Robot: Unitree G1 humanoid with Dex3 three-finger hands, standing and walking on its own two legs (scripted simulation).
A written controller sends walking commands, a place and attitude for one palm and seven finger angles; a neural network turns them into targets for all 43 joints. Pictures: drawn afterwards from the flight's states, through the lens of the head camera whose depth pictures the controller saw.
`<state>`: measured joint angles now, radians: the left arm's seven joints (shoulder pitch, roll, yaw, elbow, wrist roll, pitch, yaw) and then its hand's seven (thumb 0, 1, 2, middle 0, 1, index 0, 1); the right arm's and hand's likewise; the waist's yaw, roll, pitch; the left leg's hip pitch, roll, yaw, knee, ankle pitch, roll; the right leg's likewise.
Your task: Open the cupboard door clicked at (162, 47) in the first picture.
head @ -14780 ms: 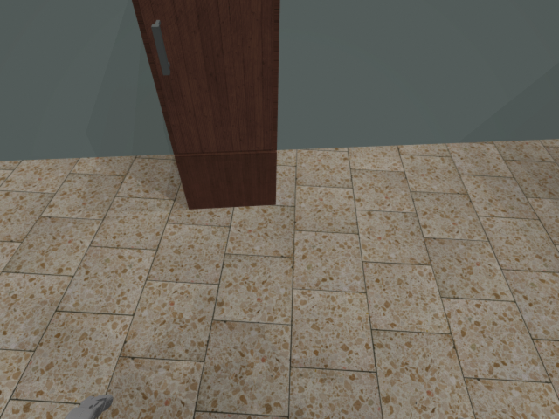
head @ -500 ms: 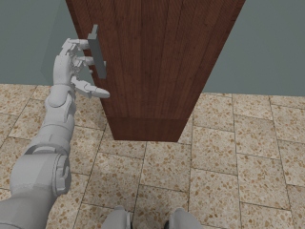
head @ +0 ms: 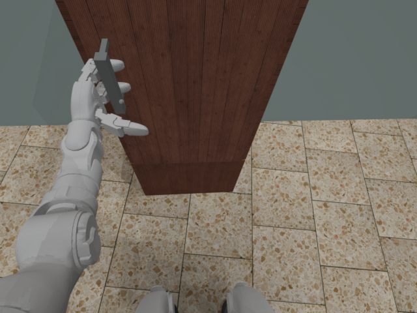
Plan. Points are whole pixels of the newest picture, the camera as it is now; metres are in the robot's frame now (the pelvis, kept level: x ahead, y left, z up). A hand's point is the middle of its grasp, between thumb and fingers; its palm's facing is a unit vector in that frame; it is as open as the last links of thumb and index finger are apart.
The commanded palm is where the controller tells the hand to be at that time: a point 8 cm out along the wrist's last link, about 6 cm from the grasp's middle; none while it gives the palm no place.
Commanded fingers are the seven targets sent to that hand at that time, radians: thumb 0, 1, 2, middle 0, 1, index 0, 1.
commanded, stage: move the hooked fingers beside the handle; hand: left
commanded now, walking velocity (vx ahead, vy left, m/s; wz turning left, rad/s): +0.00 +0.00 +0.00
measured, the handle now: (113, 79) +0.55 +0.16 +0.08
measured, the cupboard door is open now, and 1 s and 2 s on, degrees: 0 0 0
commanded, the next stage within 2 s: none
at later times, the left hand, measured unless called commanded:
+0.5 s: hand (99, 107) +0.48 +0.17 +0.08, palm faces +0.01 -1.00 -0.01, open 14.0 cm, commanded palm +0.46 +0.23 +0.08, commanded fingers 0.00 -0.50 0.30 -0.30 -1.20 -0.30 -1.20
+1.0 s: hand (78, 105) +0.48 +0.21 +0.08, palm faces -0.01 -1.00 +0.01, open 14.0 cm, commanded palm +0.46 +0.26 +0.08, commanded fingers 0.00 -0.50 0.30 -0.30 -1.20 -0.30 -1.20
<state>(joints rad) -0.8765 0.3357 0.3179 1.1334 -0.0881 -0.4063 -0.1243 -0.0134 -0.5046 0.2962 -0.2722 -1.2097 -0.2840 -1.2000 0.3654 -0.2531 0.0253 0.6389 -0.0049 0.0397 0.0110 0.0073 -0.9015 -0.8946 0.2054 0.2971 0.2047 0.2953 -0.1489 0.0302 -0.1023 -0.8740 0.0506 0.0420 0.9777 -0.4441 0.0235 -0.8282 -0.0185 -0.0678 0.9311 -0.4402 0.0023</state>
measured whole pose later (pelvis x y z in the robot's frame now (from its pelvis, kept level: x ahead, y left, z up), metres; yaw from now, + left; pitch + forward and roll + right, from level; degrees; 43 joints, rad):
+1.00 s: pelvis +0.00 +0.01 +0.00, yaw -1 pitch +19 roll -3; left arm -0.78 0.49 0.41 1.08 -0.15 -0.39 -0.32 -0.01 -0.50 0.30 -0.30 -1.20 -0.30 -1.20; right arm 0.39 -0.27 0.03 0.63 0.02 0.07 -0.02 0.01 -0.90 -0.89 0.21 0.30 0.21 0.30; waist -0.14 0.03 -0.11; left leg -0.86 0.06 0.04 0.98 -0.45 0.03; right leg -0.81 0.00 -0.06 0.90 -0.43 0.01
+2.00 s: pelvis +0.00 +0.00 +0.00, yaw +0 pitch +19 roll -3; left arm -0.79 0.55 0.42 1.11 -0.16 -0.37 -0.38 -0.01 -0.50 0.30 -0.30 -1.20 -0.30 -1.20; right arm 0.38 -0.28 0.04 0.62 0.02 0.07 -0.03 0.01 -0.90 -0.89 0.21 0.30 0.21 0.30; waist -0.14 0.03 -0.09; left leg -0.88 0.06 0.02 0.99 -0.45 0.02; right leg -0.81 0.00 -0.08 0.91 -0.43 0.00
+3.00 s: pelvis -0.01 -0.01 +0.00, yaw +0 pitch +18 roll -2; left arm -0.80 0.38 0.31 1.09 -0.13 -0.41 -0.17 -0.01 -0.50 0.30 -0.29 -1.21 -0.28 -1.20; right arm 0.37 -0.26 0.02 0.64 0.01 0.04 -0.01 0.01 -0.90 -0.89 0.21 0.30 0.20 0.30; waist -0.12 0.04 -0.10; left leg -0.86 0.05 0.02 0.98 -0.44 0.01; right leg -0.81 -0.01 -0.08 0.93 -0.44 -0.01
